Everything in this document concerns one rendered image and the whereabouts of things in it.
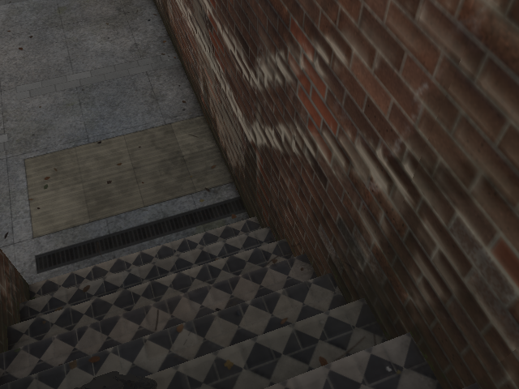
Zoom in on stairs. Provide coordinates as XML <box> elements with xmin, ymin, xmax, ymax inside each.
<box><xmin>0</xmin><ymin>216</ymin><xmax>480</xmax><ymax>389</ymax></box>

